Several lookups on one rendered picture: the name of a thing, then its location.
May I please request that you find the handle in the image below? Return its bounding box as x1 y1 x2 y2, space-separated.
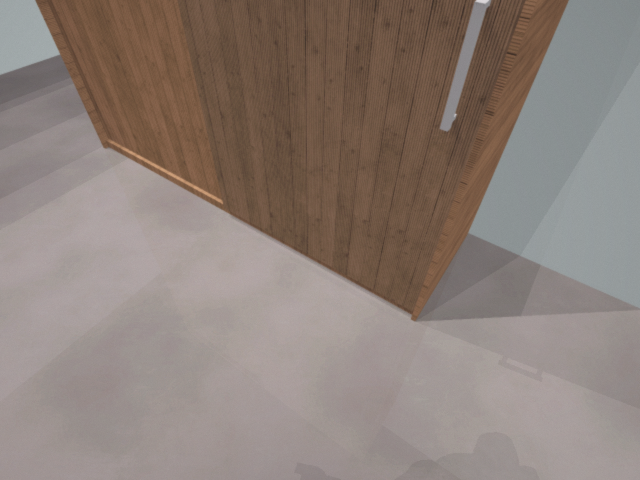
440 0 491 132

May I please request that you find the wardrobe door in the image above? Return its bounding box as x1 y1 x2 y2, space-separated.
177 0 525 311
47 0 222 199

